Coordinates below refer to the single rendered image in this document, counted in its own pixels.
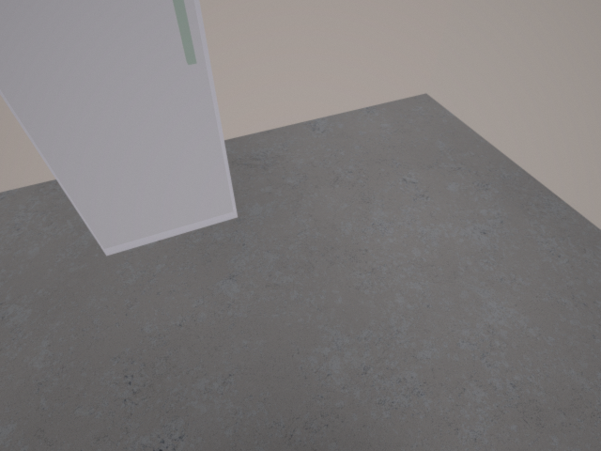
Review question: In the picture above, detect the fridge door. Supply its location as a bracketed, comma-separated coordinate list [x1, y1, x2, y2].
[0, 0, 233, 249]

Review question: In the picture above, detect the handle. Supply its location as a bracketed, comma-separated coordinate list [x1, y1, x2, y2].
[173, 0, 197, 65]

